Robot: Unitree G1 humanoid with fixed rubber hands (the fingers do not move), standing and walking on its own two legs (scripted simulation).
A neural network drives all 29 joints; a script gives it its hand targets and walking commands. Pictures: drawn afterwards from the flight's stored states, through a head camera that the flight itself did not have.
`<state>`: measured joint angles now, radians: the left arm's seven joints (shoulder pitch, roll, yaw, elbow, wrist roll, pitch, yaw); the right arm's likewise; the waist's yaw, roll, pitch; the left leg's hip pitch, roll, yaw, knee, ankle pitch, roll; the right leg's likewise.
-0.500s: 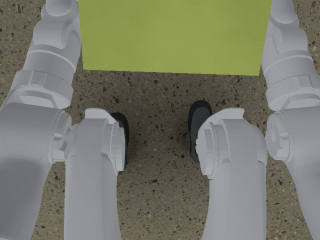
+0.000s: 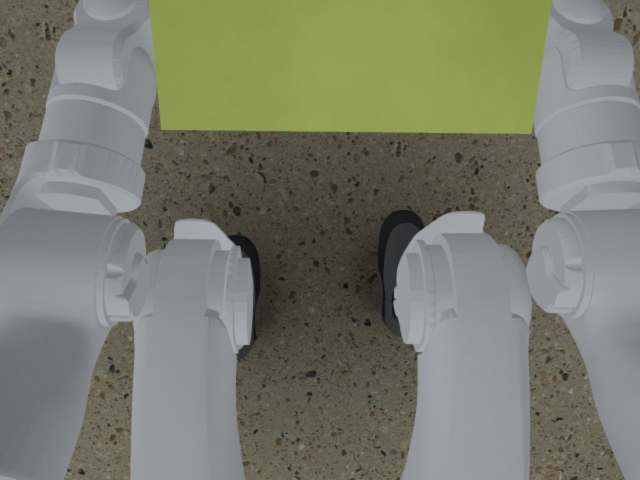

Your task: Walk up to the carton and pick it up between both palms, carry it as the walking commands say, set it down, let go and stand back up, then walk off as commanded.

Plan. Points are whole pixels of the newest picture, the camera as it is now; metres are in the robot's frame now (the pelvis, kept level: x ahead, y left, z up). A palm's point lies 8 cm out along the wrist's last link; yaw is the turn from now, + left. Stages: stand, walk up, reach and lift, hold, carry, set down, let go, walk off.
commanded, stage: reach and lift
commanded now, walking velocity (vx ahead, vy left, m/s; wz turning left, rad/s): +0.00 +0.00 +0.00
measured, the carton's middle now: out of the picture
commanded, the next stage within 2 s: none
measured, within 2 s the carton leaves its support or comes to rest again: neither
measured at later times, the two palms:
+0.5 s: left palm out of the picture +0.56 +0.13 -0.09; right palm out of the picture +0.54 -0.22 -0.09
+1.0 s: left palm out of the picture +0.54 +0.14 -0.02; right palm out of the picture +0.52 -0.22 -0.03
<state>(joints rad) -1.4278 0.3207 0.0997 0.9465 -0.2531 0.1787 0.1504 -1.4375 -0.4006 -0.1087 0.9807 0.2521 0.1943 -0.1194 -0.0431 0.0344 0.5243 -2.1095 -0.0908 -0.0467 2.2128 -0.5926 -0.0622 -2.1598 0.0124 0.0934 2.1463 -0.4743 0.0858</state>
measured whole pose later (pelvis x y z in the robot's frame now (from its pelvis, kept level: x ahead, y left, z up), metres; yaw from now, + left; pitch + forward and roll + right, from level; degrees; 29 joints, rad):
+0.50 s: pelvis -0.01 -0.01 +0.04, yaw +0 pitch +28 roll +1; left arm -1.42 0.26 0.30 0.75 -0.10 0.32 0.09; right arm -1.40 -0.35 -0.25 0.75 0.11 0.34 -0.09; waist -0.04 0.03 0.52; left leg -1.99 -0.08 -0.06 2.09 -0.58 -0.08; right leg -2.06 0.01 0.08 2.04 -0.46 0.06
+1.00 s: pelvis -0.02 +0.00 +0.08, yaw +0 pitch +25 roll +0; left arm -1.37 0.23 0.35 0.64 -0.04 0.41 0.05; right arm -1.35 -0.30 -0.31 0.64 0.04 0.42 -0.06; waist -0.04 0.04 0.52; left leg -1.86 -0.08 -0.06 1.94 -0.53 -0.06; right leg -1.90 0.00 0.07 1.88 -0.42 0.07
